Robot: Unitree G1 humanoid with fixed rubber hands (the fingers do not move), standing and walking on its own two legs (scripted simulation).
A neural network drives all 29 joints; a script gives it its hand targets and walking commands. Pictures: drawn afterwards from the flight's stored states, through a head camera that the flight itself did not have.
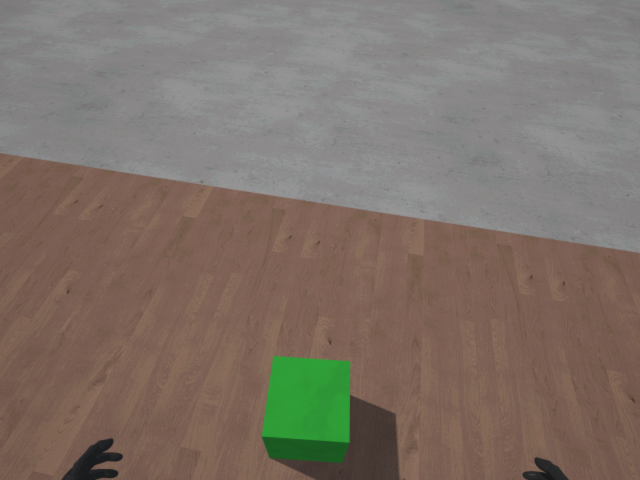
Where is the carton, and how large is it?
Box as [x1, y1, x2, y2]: [262, 356, 349, 462]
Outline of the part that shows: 273,356 262,431 262,438 269,457 341,462 349,440 349,361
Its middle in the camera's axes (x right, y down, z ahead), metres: -0.04 +0.48 +1.07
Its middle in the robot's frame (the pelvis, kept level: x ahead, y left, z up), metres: +0.37 +0.03 -0.66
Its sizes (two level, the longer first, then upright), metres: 0.210 0.200 0.250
